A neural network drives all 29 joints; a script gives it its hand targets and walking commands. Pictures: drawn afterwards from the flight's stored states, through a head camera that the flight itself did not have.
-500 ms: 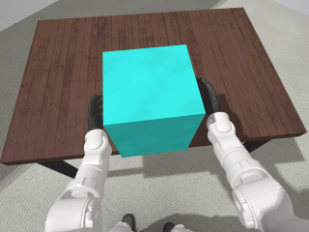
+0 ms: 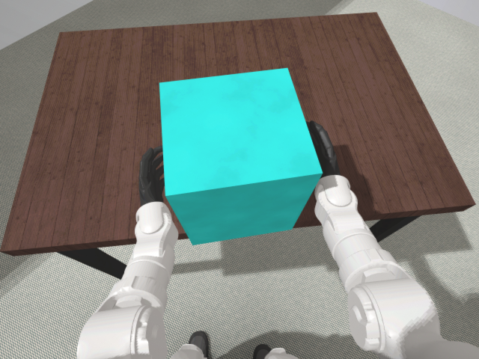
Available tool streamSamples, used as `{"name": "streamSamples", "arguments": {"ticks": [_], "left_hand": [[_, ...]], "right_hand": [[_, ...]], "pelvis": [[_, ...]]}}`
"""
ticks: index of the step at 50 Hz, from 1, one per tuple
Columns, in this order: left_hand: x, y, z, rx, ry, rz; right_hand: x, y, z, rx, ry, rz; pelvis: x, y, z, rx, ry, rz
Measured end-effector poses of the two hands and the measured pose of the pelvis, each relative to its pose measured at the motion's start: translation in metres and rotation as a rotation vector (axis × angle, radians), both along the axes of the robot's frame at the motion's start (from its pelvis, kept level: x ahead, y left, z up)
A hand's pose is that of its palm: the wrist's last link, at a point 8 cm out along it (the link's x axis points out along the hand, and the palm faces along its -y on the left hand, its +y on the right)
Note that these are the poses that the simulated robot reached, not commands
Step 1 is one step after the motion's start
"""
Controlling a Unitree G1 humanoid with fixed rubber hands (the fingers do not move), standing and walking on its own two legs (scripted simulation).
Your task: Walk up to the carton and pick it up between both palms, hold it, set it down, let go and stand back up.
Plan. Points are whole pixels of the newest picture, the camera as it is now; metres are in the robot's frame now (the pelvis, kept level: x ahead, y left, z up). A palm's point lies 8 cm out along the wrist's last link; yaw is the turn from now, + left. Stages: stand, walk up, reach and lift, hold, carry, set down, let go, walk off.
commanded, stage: reach and lift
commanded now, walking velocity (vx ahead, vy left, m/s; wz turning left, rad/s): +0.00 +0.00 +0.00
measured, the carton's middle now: (234, 166) +0.44 +0.03 -0.02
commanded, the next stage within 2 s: none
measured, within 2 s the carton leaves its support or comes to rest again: leaves its support in 0.74 s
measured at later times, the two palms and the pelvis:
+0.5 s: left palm (153, 198) +0.38 +0.17 -0.02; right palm (324, 168) +0.42 -0.13 +0.02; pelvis +0.00 +0.00 +0.00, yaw +0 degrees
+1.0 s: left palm (149, 199) +0.37 +0.17 +0.00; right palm (327, 169) +0.41 -0.13 +0.03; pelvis -0.01 +0.00 +0.00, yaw +0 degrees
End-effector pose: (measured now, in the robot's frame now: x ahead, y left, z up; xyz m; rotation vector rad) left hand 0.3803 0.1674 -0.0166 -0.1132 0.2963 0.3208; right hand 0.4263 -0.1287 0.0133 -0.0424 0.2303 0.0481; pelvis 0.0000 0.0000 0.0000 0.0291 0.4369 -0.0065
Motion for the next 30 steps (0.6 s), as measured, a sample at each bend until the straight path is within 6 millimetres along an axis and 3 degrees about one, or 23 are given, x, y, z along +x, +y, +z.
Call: {"name": "streamSamples", "arguments": {"ticks": [30], "left_hand": [[-0.0051,-0.0012,-0.0001,-0.008,-0.033,0.013]], "right_hand": [[-0.0037,0.0001,0.0026,-0.057,-0.047,0.009]], "pelvis": [[-0.0013,0.0002,0.0000,0.000,-0.002,0.000]]}}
